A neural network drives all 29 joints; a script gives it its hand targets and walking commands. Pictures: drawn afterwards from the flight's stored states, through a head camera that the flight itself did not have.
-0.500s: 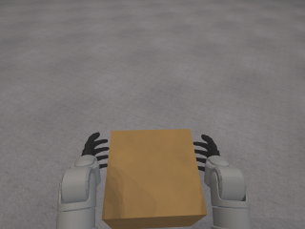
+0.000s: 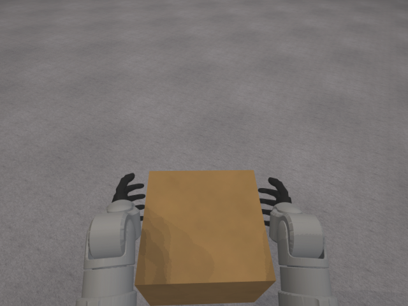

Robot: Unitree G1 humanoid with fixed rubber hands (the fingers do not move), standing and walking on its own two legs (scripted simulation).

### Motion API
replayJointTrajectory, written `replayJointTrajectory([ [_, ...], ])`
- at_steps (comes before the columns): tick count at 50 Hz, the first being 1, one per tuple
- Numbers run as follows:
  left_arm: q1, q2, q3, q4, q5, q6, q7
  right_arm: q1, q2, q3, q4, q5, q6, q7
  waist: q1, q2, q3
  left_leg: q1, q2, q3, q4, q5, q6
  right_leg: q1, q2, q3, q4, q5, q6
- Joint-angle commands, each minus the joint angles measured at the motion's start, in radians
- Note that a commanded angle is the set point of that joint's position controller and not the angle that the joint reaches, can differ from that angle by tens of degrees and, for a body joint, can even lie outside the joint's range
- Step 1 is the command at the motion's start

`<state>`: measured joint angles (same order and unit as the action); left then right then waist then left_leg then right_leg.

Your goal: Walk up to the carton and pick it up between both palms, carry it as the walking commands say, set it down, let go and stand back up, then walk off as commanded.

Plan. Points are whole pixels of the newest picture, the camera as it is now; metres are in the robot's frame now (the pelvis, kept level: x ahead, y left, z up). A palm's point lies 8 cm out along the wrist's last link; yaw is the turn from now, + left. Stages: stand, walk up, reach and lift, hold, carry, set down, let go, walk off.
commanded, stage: carry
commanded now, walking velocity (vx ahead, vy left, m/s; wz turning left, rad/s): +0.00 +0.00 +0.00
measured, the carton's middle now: (202, 237) +0.29 +0.00 -0.01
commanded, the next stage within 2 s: none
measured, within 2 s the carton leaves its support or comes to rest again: neither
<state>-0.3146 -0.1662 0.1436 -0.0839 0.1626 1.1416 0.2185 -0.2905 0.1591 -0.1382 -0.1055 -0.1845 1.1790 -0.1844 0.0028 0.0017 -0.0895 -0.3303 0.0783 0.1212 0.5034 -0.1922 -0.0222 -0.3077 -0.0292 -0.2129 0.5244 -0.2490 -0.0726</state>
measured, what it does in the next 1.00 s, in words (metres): stands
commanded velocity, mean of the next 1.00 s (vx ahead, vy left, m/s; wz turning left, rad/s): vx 0.00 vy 0.00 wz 0.00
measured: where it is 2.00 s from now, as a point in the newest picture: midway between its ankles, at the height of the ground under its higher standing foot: outside the picture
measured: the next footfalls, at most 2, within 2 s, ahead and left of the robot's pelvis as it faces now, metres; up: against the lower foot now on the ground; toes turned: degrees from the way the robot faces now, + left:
right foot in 1.92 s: -0.02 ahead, -0.01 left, +0.00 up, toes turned -9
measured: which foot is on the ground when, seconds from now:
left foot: down 0.00-1.00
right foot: down 0.00-1.00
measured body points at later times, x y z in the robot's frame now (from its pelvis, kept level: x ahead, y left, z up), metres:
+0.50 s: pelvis +0.01 +0.00 +0.00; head -0.01 +0.00 +0.45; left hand +0.31 +0.15 +0.08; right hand +0.30 -0.15 +0.07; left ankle +0.04 +0.14 -0.73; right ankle +0.03 -0.07 -0.73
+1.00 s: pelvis +0.01 +0.00 +0.00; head -0.01 -0.01 +0.45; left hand +0.31 +0.15 +0.09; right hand +0.30 -0.15 +0.08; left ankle +0.04 +0.14 -0.73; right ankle +0.03 -0.07 -0.73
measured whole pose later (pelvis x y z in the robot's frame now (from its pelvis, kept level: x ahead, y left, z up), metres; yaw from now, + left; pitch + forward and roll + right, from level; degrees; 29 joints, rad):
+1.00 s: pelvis +0.01 +0.00 +0.00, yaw +0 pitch +2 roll +1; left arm -0.27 -0.15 0.13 -0.15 0.16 1.13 0.16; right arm -0.25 0.15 -0.12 -0.17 -0.18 1.17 -0.16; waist 0.00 0.00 -0.09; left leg -0.32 0.08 0.12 0.51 -0.21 -0.03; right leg -0.30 -0.03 -0.21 0.53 -0.26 -0.07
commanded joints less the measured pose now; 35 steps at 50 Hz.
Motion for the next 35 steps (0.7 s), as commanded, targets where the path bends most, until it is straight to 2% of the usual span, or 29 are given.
replayJointTrajectory([
  [1, -0.425, -0.989, -0.598, -0.008, -0.415, -0.002, -0.401, -0.526, 0.955, 0.604, -0.068, 0.427, -0.043, 0.352, 0.002, -0.009, -0.236, 0.084, 0.069, -0.083, -0.049, 0.069, 0.023, 0.084, -0.144, 0.159, -0.120, 0.093, 0.033],
  [13, -0.397, -0.974, -0.617, -0.049, -0.422, -0.007, -0.399, -0.492, 0.946, 0.623, -0.101, 0.429, -0.048, 0.347, 0.002, -0.009, -0.256, 0.096, 0.073, -0.082, -0.037, 0.106, 0.028, 0.096, -0.147, 0.156, -0.096, 0.141, 0.032],
  [35, -0.376, -0.958, -0.629, -0.073, -0.421, 0.003, -0.398, -0.473, 0.926, 0.636, -0.122, 0.429, -0.037, 0.349, 0.000, -0.011, -0.235, 0.086, 0.072, -0.081, -0.043, 0.089, 0.023, 0.093, -0.149, 0.161, -0.108, 0.122, 0.033],
])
